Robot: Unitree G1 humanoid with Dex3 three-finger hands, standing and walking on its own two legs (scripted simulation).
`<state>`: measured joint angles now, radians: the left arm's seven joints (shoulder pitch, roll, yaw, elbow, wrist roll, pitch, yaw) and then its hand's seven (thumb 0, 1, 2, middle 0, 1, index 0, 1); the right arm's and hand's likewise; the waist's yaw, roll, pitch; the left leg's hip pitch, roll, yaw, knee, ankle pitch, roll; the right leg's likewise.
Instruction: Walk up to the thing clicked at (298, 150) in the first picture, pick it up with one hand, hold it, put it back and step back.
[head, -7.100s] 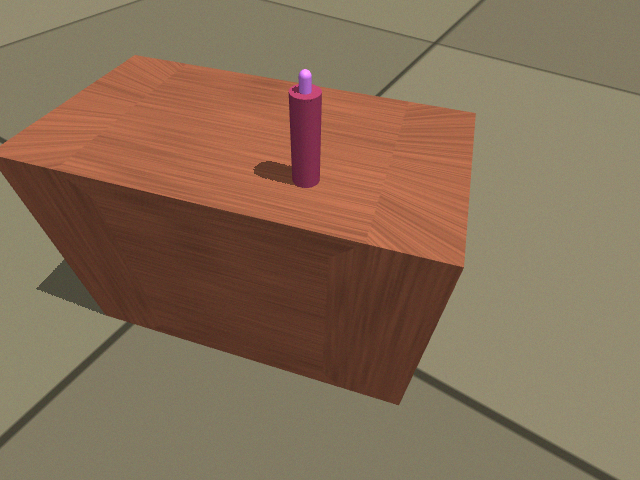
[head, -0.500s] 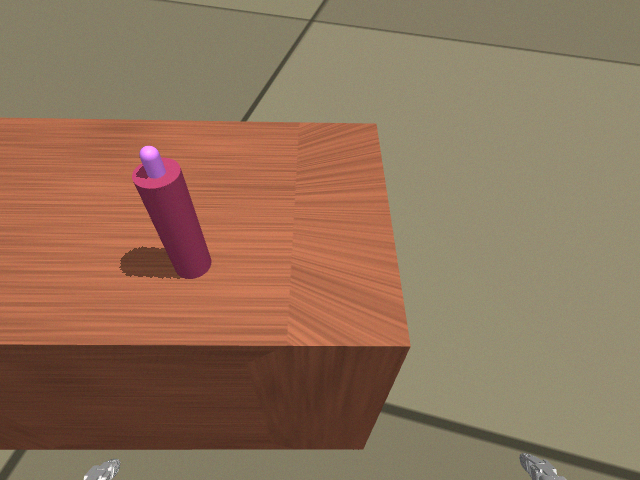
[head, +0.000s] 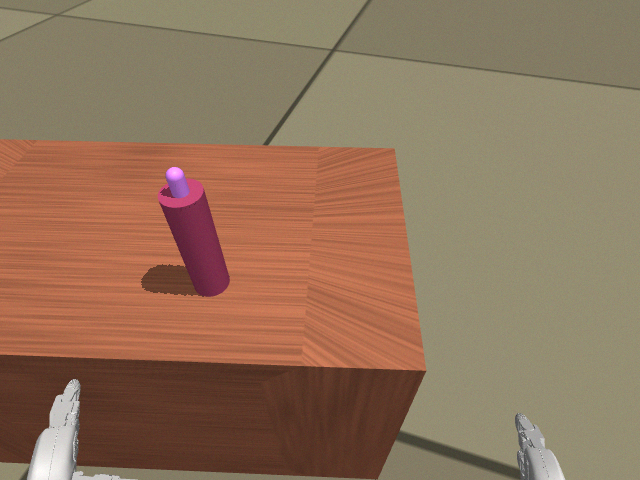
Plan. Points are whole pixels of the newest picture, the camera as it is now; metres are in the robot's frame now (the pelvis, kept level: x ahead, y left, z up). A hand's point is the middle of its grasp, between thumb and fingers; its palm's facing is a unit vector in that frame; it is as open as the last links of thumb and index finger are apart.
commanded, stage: rise first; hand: left
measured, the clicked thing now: (195, 234) +0.46 +0.21 +0.04
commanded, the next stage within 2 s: go down in 0.98 s
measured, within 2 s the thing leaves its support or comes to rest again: neither
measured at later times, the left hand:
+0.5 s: hand (77, 438) +0.18 +0.27 +0.03, palm faces +0.33 -0.85 -0.40, open 17.5 cm
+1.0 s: hand (48, 436) +0.17 +0.28 +0.07, palm faces +0.37 -0.83 -0.42, open 17.6 cm
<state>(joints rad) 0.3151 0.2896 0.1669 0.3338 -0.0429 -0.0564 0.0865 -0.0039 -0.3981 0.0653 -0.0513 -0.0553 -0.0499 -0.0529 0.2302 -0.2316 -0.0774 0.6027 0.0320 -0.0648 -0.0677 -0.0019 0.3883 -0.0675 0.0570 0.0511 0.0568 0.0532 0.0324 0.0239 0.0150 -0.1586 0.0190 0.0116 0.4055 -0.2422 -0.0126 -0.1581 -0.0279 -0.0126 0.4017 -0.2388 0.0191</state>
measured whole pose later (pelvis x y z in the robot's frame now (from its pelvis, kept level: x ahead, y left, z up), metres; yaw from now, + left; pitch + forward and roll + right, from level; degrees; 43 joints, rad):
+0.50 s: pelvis +0.00 +0.00 +0.00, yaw +1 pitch -3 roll +0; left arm 0.42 0.31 0.25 0.04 -0.04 -0.12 0.05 -0.01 -0.54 0.03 -0.04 -0.04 -0.04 -0.05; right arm 0.24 -0.24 -0.13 0.62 0.02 -0.06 -0.05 -0.01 0.53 -0.03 0.06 0.05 0.06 0.05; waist 0.05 0.04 0.04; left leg -0.10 0.02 0.00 0.39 -0.23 -0.02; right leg -0.10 -0.03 -0.02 0.39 -0.24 0.01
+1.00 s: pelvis -0.02 -0.01 +0.00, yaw +1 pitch -4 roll +0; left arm 0.41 0.33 0.30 -0.01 -0.04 -0.20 0.05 -0.01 -0.56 0.06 -0.05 -0.05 -0.04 -0.06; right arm 0.23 -0.23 -0.14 0.66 0.01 -0.10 -0.05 -0.01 0.52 -0.04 0.06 0.05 0.06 0.05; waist 0.05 0.04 0.05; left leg -0.10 0.02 0.00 0.38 -0.21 -0.02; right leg -0.10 -0.03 -0.03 0.39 -0.22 0.01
